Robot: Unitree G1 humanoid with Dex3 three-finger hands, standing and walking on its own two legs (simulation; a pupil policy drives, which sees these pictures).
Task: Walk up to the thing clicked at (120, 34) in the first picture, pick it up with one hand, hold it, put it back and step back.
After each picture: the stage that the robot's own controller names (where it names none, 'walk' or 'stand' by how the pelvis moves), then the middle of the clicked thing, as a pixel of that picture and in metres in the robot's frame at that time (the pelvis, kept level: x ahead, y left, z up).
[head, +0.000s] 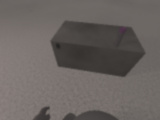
stand; (119, 37) +0.99 -0.31 -0.04
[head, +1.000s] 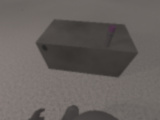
rise first; (109, 37) +0.90 -0.12 -0.02
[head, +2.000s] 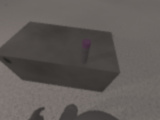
walk; (84, 52) +0.57 +0.11 -0.02
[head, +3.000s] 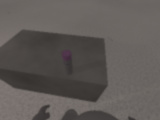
stand; (68, 63) +0.45 +0.21 -0.03
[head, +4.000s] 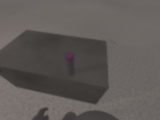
stand; (70, 65) +0.45 +0.20 -0.04
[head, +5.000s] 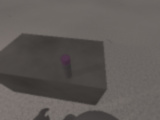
stand; (67, 67) +0.43 +0.21 -0.05
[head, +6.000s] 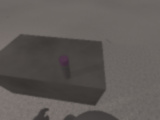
stand; (65, 68) +0.42 +0.22 -0.05
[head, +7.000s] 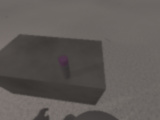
rise first; (65, 68) +0.41 +0.23 -0.05
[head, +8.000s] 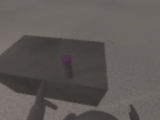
rise first; (67, 68) +0.42 +0.22 -0.04
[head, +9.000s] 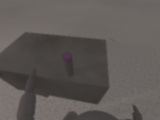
go down; (68, 66) +0.43 +0.21 -0.04
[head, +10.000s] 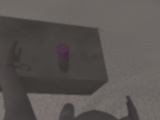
go down; (63, 60) +0.41 +0.19 +0.02
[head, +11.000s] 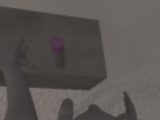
close in; (59, 56) +0.42 +0.20 +0.04
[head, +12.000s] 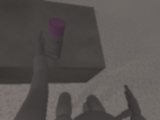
close; (56, 42) +0.48 +0.19 +0.08
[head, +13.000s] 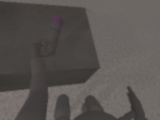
lift; (53, 36) +0.58 +0.20 +0.04
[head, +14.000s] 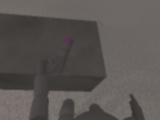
lift; (63, 55) +0.46 +0.19 +0.01
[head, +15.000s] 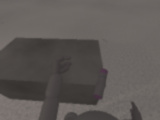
stand; (101, 82) +0.38 -0.09 -0.10
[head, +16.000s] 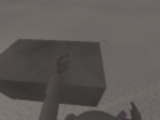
stand; (118, 119) +0.26 -0.41 -0.73
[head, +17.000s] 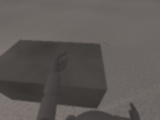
stand; out of the picture +0.04 -0.61 -0.74
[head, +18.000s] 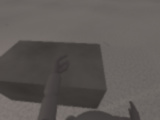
stand; out of the picture -0.17 -0.79 -0.74
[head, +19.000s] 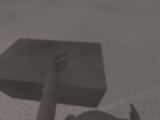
stand; out of the picture -0.37 -0.98 -0.74
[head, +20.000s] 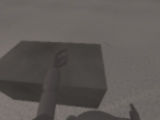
stand; out of the picture -0.56 -1.16 -0.74
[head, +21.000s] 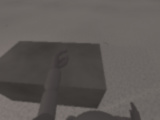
stand; out of the picture -0.75 -1.34 -0.74
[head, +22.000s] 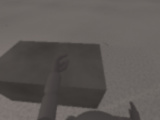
stand; out of the picture -0.93 -1.53 -0.74
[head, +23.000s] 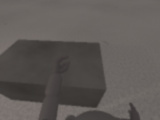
stand; out of the picture -1.11 -1.71 -0.74
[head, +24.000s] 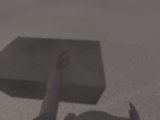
stand; out of the picture -1.28 -1.89 -0.74
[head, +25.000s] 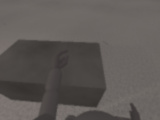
stand; out of the picture -1.45 -2.07 -0.74
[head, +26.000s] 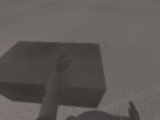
stand; out of the picture -1.62 -2.24 -0.74
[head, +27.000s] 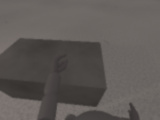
stand; out of the picture -1.80 -2.40 -0.74
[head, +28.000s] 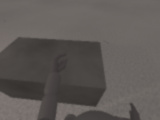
stand; out of the picture -1.96 -2.57 -0.74
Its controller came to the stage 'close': yes
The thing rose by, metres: 0.00
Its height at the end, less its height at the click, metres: -0.70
